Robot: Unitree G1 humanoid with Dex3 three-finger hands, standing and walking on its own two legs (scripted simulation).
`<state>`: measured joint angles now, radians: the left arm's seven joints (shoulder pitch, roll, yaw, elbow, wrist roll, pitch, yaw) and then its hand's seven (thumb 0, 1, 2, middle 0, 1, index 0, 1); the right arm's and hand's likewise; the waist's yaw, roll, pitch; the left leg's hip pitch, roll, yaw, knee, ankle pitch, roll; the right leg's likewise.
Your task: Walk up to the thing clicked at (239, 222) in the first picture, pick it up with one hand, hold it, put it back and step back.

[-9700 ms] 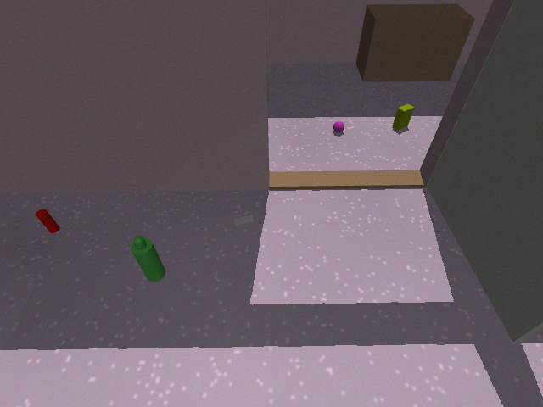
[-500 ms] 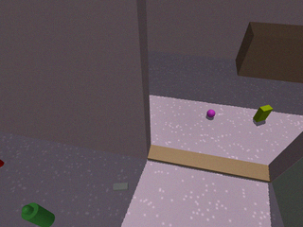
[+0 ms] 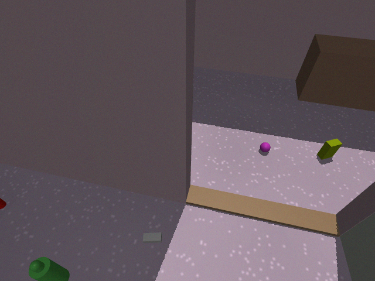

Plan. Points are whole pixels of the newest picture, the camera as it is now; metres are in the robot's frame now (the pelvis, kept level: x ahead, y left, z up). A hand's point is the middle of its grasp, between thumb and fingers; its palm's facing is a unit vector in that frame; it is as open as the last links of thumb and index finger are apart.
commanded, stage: stand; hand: left
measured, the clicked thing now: (152, 237) +0.47 +0.21 -0.76
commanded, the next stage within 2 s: none
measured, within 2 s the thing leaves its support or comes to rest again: neither
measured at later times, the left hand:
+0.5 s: hand out of the picture +0.09 +0.23 -0.15, palm faces -0.01 -0.94 -0.35, open 7.4 cm
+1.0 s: hand out of the picture +0.09 +0.23 -0.15, palm faces -0.01 -0.94 -0.34, open 7.4 cm
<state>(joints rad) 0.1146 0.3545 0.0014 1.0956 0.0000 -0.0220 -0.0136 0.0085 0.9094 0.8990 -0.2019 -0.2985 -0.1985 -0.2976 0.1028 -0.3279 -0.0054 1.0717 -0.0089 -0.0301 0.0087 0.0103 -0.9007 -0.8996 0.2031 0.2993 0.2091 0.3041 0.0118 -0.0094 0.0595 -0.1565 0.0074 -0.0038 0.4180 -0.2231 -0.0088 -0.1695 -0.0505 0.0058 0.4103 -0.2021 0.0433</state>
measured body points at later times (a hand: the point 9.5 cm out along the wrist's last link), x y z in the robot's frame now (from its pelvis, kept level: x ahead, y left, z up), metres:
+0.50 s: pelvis +0.00 -0.02 +0.00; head +0.02 -0.03 +0.45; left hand +0.09 +0.28 -0.12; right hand +0.09 -0.32 -0.13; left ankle +0.00 +0.12 -0.74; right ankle +0.01 -0.15 -0.74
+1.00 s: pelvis +0.01 -0.03 +0.01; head +0.02 -0.03 +0.45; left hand +0.09 +0.28 -0.12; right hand +0.08 -0.32 -0.13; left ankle +0.00 +0.12 -0.74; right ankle +0.01 -0.15 -0.74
